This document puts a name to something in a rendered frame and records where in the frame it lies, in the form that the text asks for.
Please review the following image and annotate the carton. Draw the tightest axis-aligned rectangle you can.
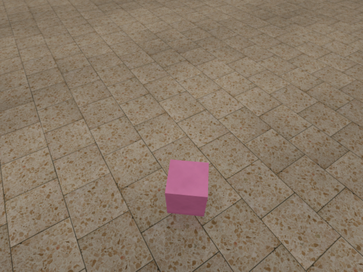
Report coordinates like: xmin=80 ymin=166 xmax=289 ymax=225
xmin=165 ymin=159 xmax=209 ymax=216

